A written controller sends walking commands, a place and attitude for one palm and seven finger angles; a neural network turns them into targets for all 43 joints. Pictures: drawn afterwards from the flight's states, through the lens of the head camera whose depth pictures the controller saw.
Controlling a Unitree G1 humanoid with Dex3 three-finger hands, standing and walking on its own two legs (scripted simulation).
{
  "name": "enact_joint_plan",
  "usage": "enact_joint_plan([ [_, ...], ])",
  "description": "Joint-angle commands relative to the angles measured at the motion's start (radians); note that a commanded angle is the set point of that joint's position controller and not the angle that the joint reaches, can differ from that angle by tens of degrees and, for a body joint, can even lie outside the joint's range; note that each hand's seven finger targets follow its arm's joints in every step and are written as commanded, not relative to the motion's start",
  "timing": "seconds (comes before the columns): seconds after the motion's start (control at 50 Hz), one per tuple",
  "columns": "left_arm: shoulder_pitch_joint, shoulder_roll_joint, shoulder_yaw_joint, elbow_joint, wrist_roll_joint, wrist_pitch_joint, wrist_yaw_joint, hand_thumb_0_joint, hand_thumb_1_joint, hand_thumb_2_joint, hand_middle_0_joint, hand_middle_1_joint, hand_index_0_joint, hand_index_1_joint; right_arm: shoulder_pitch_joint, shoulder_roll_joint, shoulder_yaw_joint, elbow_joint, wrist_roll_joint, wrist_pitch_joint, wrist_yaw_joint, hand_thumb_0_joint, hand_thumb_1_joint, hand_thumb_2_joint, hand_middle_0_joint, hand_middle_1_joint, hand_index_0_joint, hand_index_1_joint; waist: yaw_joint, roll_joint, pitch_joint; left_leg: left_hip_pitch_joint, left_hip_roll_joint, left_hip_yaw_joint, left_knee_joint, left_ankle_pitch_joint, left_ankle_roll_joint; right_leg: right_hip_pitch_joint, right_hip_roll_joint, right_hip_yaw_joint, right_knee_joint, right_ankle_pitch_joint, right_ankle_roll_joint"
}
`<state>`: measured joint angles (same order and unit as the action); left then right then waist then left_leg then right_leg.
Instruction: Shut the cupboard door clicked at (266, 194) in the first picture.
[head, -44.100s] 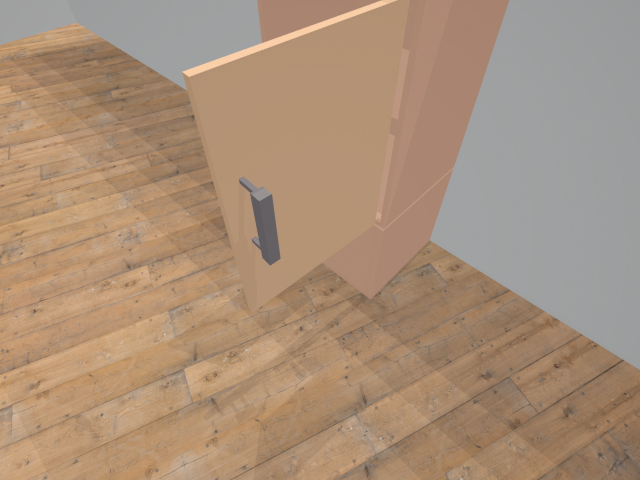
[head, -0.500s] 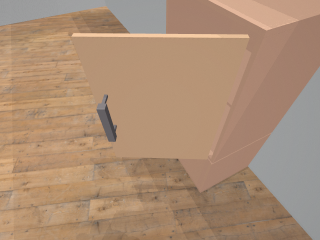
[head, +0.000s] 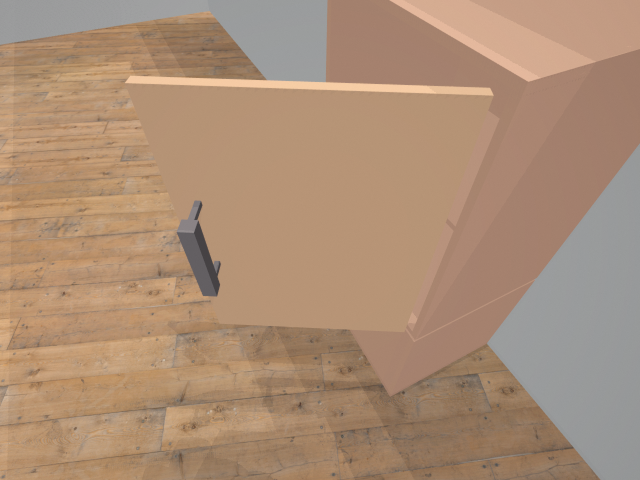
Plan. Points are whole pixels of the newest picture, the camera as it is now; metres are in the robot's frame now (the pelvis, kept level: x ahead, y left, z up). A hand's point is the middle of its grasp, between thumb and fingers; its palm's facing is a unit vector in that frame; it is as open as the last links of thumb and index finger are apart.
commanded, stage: come to a stop and stand still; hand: left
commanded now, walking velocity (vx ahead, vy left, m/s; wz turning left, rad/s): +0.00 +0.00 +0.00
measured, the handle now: (204, 250) +0.46 +0.23 -0.03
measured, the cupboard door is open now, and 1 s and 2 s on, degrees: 61 61 61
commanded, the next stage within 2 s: look again from close up in 0.36 s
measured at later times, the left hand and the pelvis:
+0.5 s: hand out of the picture +0.04 +0.19 -0.17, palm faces +0.03 -0.97 -0.23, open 7.4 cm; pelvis +0.01 +0.00 +0.00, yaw +1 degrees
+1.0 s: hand out of the picture +0.02 +0.18 -0.18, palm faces +0.04 -0.98 -0.19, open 7.4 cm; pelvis +0.01 +0.00 +0.00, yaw +1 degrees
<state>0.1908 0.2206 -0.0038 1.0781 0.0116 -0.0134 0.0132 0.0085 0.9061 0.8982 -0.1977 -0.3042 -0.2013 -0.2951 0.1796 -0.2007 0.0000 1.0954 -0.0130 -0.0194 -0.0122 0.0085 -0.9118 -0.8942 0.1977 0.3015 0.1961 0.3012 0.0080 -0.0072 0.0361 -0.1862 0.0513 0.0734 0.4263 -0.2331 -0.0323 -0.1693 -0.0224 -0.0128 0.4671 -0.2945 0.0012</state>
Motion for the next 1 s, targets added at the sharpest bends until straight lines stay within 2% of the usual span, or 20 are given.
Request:
enact_joint_plan([
  [0.0, 0.038, 0.153, 0.028, -0.041, 0.005, -0.02, 0.014, 0.0, 0.9, 0.9, -0.2, -0.3, -0.2, -0.3, 0.029, -0.141, -0.023, -0.041, -0.002, -0.016, -0.011, 0.0, -0.9, -0.9, 0.2, 0.3, 0.2, 0.3, -0.002, -0.005, -0.047, 0.054, 0.064, -0.063, -0.043, 0.227, 0.042, -0.015, -0.091, 0.076, -0.074, 0.32, -0.03],
  [0.06, 0.037, 0.158, 0.031, -0.042, 0.004, -0.021, 0.014, 0.0, 0.9, 0.9, -0.2, -0.3, -0.2, -0.3, 0.023, -0.145, -0.023, -0.041, -0.002, -0.016, -0.012, 0.0, -0.9, -0.9, 0.2, 0.3, 0.2, 0.3, -0.001, 0.003, -0.068, 0.072, 0.067, -0.061, -0.039, 0.253, 0.041, -0.002, -0.092, 0.076, -0.072, 0.343, -0.031],
  [0.08, 0.039, 0.154, 0.031, -0.042, 0.006, -0.021, 0.015, 0.0, 0.9, 0.9, -0.2, -0.3, -0.2, -0.3, 0.02, -0.137, -0.023, -0.038, -0.001, -0.015, -0.013, 0.0, -0.9, -0.9, 0.2, 0.3, 0.2, 0.3, 0.0, -0.016, -0.043, 0.063, 0.067, -0.061, -0.041, 0.247, 0.042, -0.008, -0.09, 0.073, -0.077, 0.35, -0.031],
  [0.18, 0.044, 0.151, 0.032, -0.039, 0.006, -0.02, 0.015, 0.0, 0.9, 0.9, -0.2, -0.3, -0.2, -0.3, 0.016, -0.134, -0.021, -0.033, -0.001, -0.014, -0.014, 0.0, -0.9, -0.9, 0.2, 0.3, 0.2, 0.3, 0.003, -0.008, -0.037, 0.069, 0.067, -0.058, -0.047, 0.254, 0.041, -0.001, -0.092, 0.068, -0.085, 0.36, -0.031],
  [0.26, 0.047, 0.156, 0.032, -0.033, 0.003, -0.021, 0.015, 0.0, 0.9, 0.9, -0.2, -0.3, -0.2, -0.3, 0.02, -0.143, -0.019, -0.029, -0.002, -0.015, -0.015, 0.0, -0.9, -0.9, 0.2, 0.3, 0.2, 0.3, 0.001, 0.008, -0.067, 0.085, 0.068, -0.061, -0.048, 0.269, 0.038, 0.016, -0.092, 0.066, -0.086, 0.362, -0.03],
  [0.28, 0.048, 0.15, 0.032, -0.033, 0.005, -0.02, 0.015, 0.0, 0.9, 0.9, -0.2, -0.3, -0.2, -0.3, 0.017, -0.133, -0.018, -0.025, -0.001, -0.014, -0.016, 0.0, -0.9, -0.9, 0.2, 0.3, 0.2, 0.3, 0.003, -0.004, -0.04, 0.075, 0.067, -0.06, -0.051, 0.257, 0.04, 0.009, -0.091, 0.063, -0.093, 0.358, -0.031],
  [0.34, 0.055, 0.152, 0.031, -0.028, 0.003, -0.02, 0.015, 0.0, 0.9, 0.9, -0.2, -0.3, -0.2, -0.3, 0.023, -0.137, -0.017, -0.023, -0.001, -0.013, -0.015, 0.0, -0.9, -0.9, 0.2, 0.3, 0.2, 0.3, 0.003, 0.005, -0.051, 0.08, 0.067, -0.061, -0.054, 0.25, 0.037, 0.016, -0.094, 0.064, -0.097, 0.354, -0.03],
  [0.38, 0.059, 0.144, 0.029, -0.025, 0.005, -0.019, 0.015, 0.0, 0.9, 0.9, -0.2, -0.3, -0.2, -0.3, 0.026, -0.127, -0.016, -0.018, 0.0, -0.011, -0.016, 0.0, -0.9, -0.9, 0.2, 0.3, 0.2, 0.3, 0.003, -0.011, -0.029, 0.071, 0.065, -0.061, -0.06, 0.233, 0.038, 0.01, -0.092, 0.061, -0.106, 0.346, -0.03],
  [0.4, 0.057, 0.146, 0.029, -0.021, 0.004, -0.019, 0.015, 0.0, 0.9, 0.9, -0.2, -0.3, -0.2, -0.3, 0.027, -0.131, -0.015, -0.016, -0.001, -0.011, -0.016, 0.0, -0.9, -0.9, 0.2, 0.3, 0.2, 0.3, 0.003, -0.001, -0.021, 0.064, 0.063, -0.061, -0.061, 0.23, 0.035, 0.008, -0.093, 0.061, -0.106, 0.342, -0.03],
  [0.46, 0.066, 0.142, 0.027, -0.016, 0.002, -0.019, 0.015, 0.0, 0.9, 0.9, -0.2, -0.3, -0.2, -0.3, 0.035, -0.128, -0.014, -0.012, -0.002, -0.011, -0.015, 0.0, -0.9, -0.9, 0.2, 0.3, 0.2, 0.3, 0.003, 0.004, -0.039, 0.073, 0.063, -0.064, -0.065, 0.221, 0.035, 0.014, -0.094, 0.061, -0.113, 0.321, -0.029],
  [0.48, 0.066, 0.136, 0.027, -0.017, 0.004, -0.019, 0.015, 0.0, 0.9, 0.9, -0.2, -0.3, -0.2, -0.3, 0.036, -0.117, -0.015, -0.01, 0.0, -0.01, -0.016, 0.0, -0.9, -0.9, 0.2, 0.3, 0.2, 0.3, 0.003, -0.013, -0.019, 0.066, 0.063, -0.062, -0.067, 0.215, 0.036, 0.009, -0.091, 0.059, -0.116, 0.322, -0.029],
  [0.56, 0.075, 0.129, 0.025, -0.01, 0.002, -0.019, 0.016, 0.0, 0.9, 0.9, -0.2, -0.3, -0.2, -0.3, 0.047, -0.118, -0.014, -0.004, -0.001, -0.013, -0.017, 0.0, -0.9, -0.9, 0.2, 0.3, 0.2, 0.3, 0.003, 0.011, -0.041, 0.078, 0.064, -0.065, -0.066, 0.238, 0.036, 0.017, -0.092, 0.06, -0.111, 0.327, -0.029],
  [0.58, 0.081, 0.125, 0.026, -0.01, 0.004, -0.019, 0.016, 0.0, 0.9, 0.9, -0.2, -0.3, -0.2, -0.3, 0.048, -0.108, -0.014, -0.001, 0.0, -0.013, -0.018, 0.0, -0.9, -0.9, 0.2, 0.3, 0.2, 0.3, 0.005, -0.002, -0.023, 0.073, 0.065, -0.06, -0.065, 0.237, 0.037, 0.013, -0.09, 0.056, -0.114, 0.335, -0.028],
  [0.72, 0.094, 0.111, 0.024, -0.002, 0.003, -0.018, 0.018, 0.0, 0.9, 0.9, -0.2, -0.3, -0.2, -0.3, 0.066, -0.098, -0.013, 0.008, 0.0, -0.013, -0.019, 0.0, -0.9, -0.9, 0.2, 0.3, 0.2, 0.3, 0.005, 0.012, -0.017, 0.063, 0.063, -0.062, -0.07, 0.233, 0.036, 0.014, -0.09, 0.053, -0.114, 0.317, -0.027],
  [0.76, 0.099, 0.105, 0.024, 0.001, 0.002, -0.018, 0.018, 0.0, 0.9, 0.9, -0.2, -0.3, -0.2, -0.3, 0.068, -0.095, -0.015, 0.009, -0.001, -0.014, -0.02, 0.0, -0.9, -0.9, 0.2, 0.3, 0.2, 0.3, 0.005, 0.005, -0.023, 0.069, 0.062, -0.065, -0.068, 0.229, 0.037, 0.011, -0.09, 0.054, -0.117, 0.309, -0.027],
  [0.78, 0.099, 0.103, 0.024, -0.001, 0.005, -0.018, 0.019, 0.0, 0.9, 0.9, -0.2, -0.3, -0.2, -0.3, 0.074, -0.086, -0.015, 0.011, 0.002, -0.013, -0.02, 0.0, -0.9, -0.9, 0.2, 0.3, 0.2, 0.3, 0.005, -0.012, -0.005, 0.06, 0.061, -0.063, -0.072, 0.223, 0.038, 0.011, -0.089, 0.049, -0.12, 0.309, -0.026],
  [0.84, 0.107, 0.097, 0.024, 0.002, 0.003, -0.019, 0.019, 0.0, 0.9, 0.9, -0.2, -0.3, -0.2, -0.3, 0.077, -0.086, -0.016, 0.012, 0.0, -0.014, -0.02, 0.0, -0.9, -0.9, 0.2, 0.3, 0.2, 0.3, 0.005, 0.002, -0.022, 0.068, 0.061, -0.065, -0.07, 0.228, 0.037, 0.012, -0.091, 0.051, -0.116, 0.308, -0.025],
  [0.88, 0.11, 0.09, 0.024, 0.001, 0.005, -0.018, 0.02, 0.0, 0.9, 0.9, -0.2, -0.3, -0.2, -0.3, 0.082, -0.076, -0.016, 0.015, 0.001, -0.014, -0.021, 0.0, -0.9, -0.9, 0.2, 0.3, 0.2, 0.3, 0.005, -0.008, -0.001, 0.058, 0.06, -0.065, -0.073, 0.221, 0.039, 0.007, -0.087, 0.05, -0.12, 0.301, -0.025],
  [0.96, 0.113, 0.088, 0.025, 0.004, 0.003, -0.018, 0.02, 0.0, 0.9, 0.9, -0.2, -0.3, -0.2, -0.3, 0.088, -0.081, -0.017, 0.016, 0.0, -0.015, -0.02, 0.0, -0.9, -0.9, 0.2, 0.3, 0.2, 0.3, 0.004, 0.009, -0.021, 0.064, 0.06, -0.068, -0.072, 0.229, 0.039, 0.013, -0.089, 0.046, -0.118, 0.287, -0.024],
  [0.98, 0.112, 0.083, 0.024, 0.004, 0.005, -0.016, 0.02, 0.0, 0.9, 0.9, -0.2, -0.3, -0.2, -0.3, 0.09, -0.07, -0.015, 0.02, 0.002, -0.014, -0.022, 0.0, -0.9, -0.9, 0.2, 0.3, 0.2, 0.3, 0.004, 0.007, 0.012, 0.048, 0.058, -0.068, -0.076, 0.22, 0.039, 0.006, -0.085, 0.046, -0.123, 0.278, -0.024],
])
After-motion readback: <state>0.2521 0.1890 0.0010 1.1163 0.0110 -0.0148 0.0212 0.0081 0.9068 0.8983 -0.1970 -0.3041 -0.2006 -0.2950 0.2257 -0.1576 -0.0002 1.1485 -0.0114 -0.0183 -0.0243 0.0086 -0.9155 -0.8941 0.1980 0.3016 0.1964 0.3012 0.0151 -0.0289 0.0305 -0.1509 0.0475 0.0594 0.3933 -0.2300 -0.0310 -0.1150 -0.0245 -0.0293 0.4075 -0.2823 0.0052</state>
